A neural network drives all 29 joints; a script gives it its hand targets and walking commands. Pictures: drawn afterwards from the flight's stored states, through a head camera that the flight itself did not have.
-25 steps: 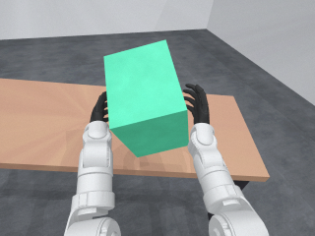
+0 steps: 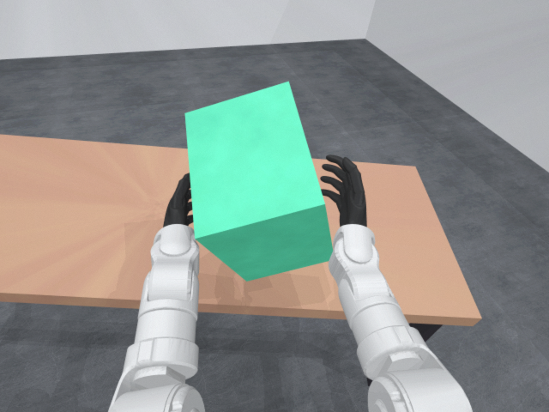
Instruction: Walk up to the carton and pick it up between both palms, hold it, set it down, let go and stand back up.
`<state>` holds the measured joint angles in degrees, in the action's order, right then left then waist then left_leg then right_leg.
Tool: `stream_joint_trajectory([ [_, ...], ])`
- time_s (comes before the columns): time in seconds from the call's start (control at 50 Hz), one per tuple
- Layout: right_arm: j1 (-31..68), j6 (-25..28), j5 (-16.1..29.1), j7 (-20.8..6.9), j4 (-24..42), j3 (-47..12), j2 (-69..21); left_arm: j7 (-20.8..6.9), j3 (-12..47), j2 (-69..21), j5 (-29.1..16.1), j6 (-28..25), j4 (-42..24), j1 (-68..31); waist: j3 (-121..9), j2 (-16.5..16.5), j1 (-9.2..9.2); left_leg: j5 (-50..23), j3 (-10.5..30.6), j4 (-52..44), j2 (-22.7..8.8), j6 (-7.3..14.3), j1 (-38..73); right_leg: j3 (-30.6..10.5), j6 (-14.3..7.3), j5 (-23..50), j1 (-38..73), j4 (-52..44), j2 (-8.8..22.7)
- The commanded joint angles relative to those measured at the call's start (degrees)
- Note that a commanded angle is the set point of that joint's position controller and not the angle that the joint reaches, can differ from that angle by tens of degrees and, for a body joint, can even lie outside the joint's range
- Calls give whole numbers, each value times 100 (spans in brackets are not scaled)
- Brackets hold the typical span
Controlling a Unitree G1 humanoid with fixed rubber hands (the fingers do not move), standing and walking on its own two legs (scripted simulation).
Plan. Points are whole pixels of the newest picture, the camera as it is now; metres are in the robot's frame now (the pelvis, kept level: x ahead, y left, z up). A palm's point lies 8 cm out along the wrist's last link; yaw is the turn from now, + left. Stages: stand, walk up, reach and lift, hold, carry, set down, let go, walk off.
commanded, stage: set down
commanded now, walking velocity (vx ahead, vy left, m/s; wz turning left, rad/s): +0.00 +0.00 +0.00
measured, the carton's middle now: (265, 192) +0.43 +0.00 +0.09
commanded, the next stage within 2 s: none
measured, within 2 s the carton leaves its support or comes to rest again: neither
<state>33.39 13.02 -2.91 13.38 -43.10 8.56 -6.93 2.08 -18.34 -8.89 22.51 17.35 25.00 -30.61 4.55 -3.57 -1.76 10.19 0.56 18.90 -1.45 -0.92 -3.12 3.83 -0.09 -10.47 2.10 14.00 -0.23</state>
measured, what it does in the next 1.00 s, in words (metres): stands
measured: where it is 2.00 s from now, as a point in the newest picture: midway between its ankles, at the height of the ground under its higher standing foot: outside the picture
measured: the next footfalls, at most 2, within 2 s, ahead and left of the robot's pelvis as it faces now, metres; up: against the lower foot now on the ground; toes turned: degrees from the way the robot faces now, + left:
none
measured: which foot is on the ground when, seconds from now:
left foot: down 0.00-1.00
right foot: down 0.00-1.00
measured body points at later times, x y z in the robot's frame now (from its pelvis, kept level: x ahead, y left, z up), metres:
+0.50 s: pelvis +0.00 +0.00 +0.00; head +0.00 +0.03 +0.45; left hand +0.39 +0.13 +0.06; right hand +0.39 -0.12 +0.10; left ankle +0.01 +0.13 -0.75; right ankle -0.02 -0.11 -0.75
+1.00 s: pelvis +0.01 +0.01 +0.00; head +0.05 +0.02 +0.45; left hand +0.42 +0.13 +0.03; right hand +0.41 -0.12 +0.07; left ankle +0.01 +0.13 -0.75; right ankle -0.02 -0.11 -0.75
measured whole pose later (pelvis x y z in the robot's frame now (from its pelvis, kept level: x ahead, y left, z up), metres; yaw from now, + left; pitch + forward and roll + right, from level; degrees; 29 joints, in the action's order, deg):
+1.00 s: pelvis +0.01 +0.01 +0.00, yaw -2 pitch +6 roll -1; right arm 40.5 21.4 -22.6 10.5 -57.5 31.5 -11.0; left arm 5.0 -27.1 -5.6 20.5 -5.9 56.4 -39.8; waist -2.5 -1.8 0.5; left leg 10.5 -1.4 20.0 -1.9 -0.6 -15.8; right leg 1.9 0.2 -10.2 -11.5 15.3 -0.4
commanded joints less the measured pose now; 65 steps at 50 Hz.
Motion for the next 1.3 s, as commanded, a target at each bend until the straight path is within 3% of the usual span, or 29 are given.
stream_joint_trajectory([
  [0.0,3731,333,-342,-801,928,-1905,-2972,-894,2629,-3049,-427,-812,-730,-4019,-3126,490,-45,-2612,-461,101,200,-156,792,284,267,3358,965,340,-140],
  [0.18,3910,407,-720,-939,317,-1391,-3097,-792,2354,-3064,-406,-1225,-77,-4513,-3247,530,21,-2308,-529,34,142,-181,700,293,218,2852,641,255,-147],
  [0.48,4071,559,-1726,-1195,-934,-135,-3473,-698,1288,-2852,-141,-2112,1362,-5185,-3431,484,217,-1744,-781,-174,126,-96,171,218,203,2343,536,216,-87],
  [0.7,3976,785,-2263,-1229,-1308,316,-3643,-620,1028,-2731,-78,-2666,1819,-5384,-3857,529,205,-2253,-824,4,106,-143,-25,174,200,2876,581,415,-85],
  [0.94,3938,996,-2520,-1225,-1611,482,-3784,-515,944,-2659,-54,-3101,2256,-5472,-4386,557,212,-2885,-769,270,50,-196,-335,114,194,3625,556,687,-74],
  [1.28,4075,1127,-2877,-1266,-1918,923,-3791,-409,572,-2471,80,-3479,2980,-5645,-4895,586,245,-3294,-743,509,-25,-225,-740,93,160,3953,280,923,-67],
])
